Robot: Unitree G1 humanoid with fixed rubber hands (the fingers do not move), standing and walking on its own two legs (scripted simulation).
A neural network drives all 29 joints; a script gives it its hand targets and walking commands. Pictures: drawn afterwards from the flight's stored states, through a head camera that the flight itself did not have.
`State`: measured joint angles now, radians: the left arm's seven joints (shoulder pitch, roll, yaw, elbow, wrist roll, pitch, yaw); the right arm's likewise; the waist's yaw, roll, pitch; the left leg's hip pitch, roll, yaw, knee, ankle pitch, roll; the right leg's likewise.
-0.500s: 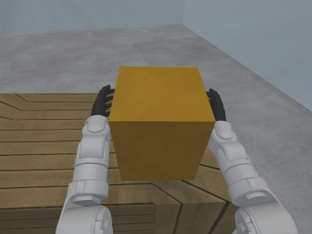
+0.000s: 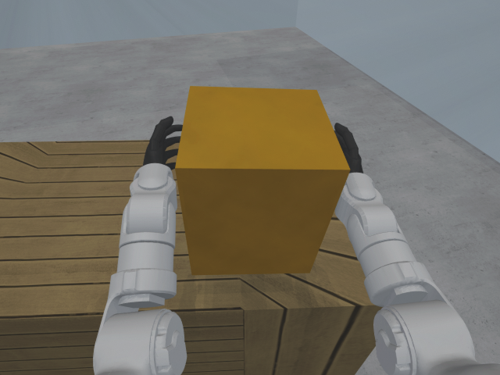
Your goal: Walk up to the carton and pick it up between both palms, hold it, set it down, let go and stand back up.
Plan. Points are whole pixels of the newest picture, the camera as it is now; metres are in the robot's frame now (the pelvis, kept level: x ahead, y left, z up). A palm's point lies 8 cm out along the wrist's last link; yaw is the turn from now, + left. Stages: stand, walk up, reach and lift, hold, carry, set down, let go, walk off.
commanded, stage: reach and lift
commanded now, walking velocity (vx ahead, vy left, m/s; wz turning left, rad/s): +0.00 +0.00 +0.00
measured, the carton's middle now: (253, 184) +0.40 +0.00 +0.13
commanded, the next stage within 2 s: hold in 0.68 s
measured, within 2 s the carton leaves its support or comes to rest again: neither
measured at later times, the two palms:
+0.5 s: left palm (155, 162) +0.40 +0.15 +0.19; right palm (343, 162) +0.39 -0.15 +0.18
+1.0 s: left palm (151, 154) +0.39 +0.15 +0.21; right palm (344, 156) +0.39 -0.15 +0.19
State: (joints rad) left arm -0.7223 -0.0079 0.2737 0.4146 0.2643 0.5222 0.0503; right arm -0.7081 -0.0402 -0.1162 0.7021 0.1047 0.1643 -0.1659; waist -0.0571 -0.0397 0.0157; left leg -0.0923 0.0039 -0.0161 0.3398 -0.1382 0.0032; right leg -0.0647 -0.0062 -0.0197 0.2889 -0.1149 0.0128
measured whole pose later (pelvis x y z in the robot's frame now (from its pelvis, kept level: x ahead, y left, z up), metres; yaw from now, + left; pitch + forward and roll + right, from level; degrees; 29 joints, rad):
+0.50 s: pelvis +0.02 +0.00 +0.00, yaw +1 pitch -7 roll -1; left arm -0.65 0.00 0.25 0.26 0.25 0.59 0.04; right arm -0.68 -0.07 -0.02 0.59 0.21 0.24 -0.21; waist -0.09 -0.04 0.02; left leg -0.07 0.01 -0.04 0.37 -0.18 0.00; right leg -0.01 0.00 -0.05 0.27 -0.14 0.01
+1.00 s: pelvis +0.03 +0.00 +0.00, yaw +1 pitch -8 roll -1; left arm -0.62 -0.03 0.25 0.13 0.28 0.69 0.03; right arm -0.66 -0.09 0.02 0.52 0.26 0.30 -0.23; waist -0.10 -0.02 0.02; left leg -0.02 0.01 -0.03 0.37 -0.21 0.00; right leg 0.04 0.00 -0.04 0.26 -0.16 0.02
